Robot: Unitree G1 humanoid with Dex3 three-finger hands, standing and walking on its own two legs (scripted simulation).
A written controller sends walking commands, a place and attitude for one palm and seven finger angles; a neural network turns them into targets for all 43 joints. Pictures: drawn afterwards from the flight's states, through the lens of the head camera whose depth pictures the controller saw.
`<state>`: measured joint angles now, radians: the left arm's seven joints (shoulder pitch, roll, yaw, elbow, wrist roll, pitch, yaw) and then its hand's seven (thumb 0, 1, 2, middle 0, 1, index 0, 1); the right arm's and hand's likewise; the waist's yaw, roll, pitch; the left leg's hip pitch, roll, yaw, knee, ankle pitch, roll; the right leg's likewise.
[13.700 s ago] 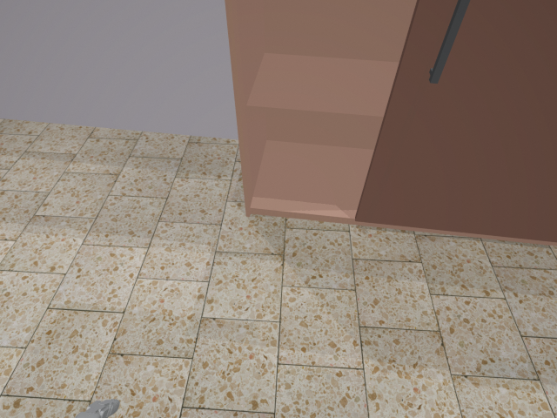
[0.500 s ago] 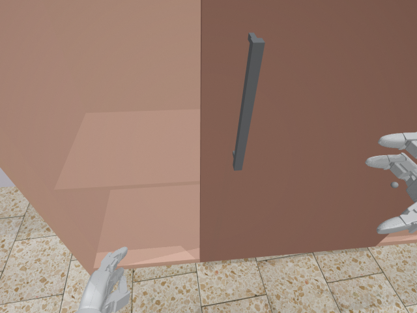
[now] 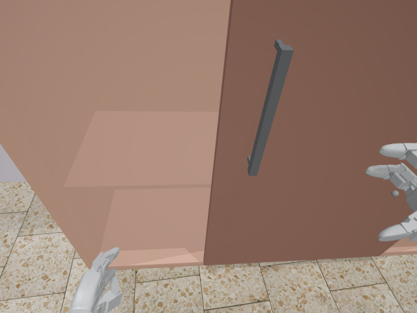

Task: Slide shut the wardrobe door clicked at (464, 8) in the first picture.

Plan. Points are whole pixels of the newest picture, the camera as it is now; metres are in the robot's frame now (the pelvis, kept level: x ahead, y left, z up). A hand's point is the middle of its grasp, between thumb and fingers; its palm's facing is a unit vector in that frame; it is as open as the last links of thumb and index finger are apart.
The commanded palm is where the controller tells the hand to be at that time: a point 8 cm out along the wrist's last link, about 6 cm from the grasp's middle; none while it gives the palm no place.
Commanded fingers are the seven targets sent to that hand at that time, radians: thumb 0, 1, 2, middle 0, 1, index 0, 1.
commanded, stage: move the hooked fingers beside the handle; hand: right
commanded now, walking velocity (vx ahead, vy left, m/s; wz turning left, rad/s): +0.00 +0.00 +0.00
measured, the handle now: (263, 118) +0.48 -0.10 +0.15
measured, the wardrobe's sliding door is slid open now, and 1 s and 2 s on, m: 0.49 0.49 0.49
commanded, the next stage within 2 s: none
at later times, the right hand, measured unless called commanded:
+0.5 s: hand (369, 178) +0.31 -0.25 +0.17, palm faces -0.01 +1.00 -0.08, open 13.9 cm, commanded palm +0.28 -0.29 +0.17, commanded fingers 0.00 0.50 -0.30 0.30 1.20 0.30 1.20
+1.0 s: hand (339, 161) +0.34 -0.21 +0.17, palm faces -0.06 +1.00 -0.05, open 14.0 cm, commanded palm +0.32 -0.26 +0.16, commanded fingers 0.00 0.50 -0.30 0.30 1.20 0.30 1.20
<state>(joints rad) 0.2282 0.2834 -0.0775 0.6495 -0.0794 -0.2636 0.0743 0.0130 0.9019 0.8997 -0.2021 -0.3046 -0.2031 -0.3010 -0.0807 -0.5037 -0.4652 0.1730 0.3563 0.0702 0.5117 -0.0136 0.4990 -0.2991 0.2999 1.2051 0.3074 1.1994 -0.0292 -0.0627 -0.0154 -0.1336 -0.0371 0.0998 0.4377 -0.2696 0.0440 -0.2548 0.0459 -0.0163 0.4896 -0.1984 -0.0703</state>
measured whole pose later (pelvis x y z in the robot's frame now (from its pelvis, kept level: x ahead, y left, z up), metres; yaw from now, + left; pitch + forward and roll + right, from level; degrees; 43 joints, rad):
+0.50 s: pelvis +0.01 +0.02 +0.00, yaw +1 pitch -1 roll +1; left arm 0.22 0.29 -0.06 0.66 -0.09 -0.25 0.08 0.01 0.90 0.90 -0.20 -0.30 -0.20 -0.30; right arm -0.16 -0.49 -0.46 0.29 0.35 0.05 0.50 -0.01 0.50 -0.30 0.30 1.21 0.31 1.20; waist -0.01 -0.07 -0.03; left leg -0.17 -0.06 0.09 0.49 -0.30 0.07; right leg -0.28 0.02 -0.02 0.54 -0.23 -0.05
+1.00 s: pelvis +0.01 +0.00 +0.00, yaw +1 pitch -1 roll +1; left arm 0.23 0.28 -0.07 0.66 -0.08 -0.22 0.07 0.01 0.90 0.90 -0.20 -0.30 -0.20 -0.30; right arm -0.27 -0.39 -0.32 0.29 0.30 0.05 0.38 -0.01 0.50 -0.30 0.30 1.21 0.31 1.20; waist 0.00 -0.06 -0.02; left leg -0.16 -0.03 0.08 0.48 -0.30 0.04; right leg -0.27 0.05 -0.03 0.50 -0.22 -0.07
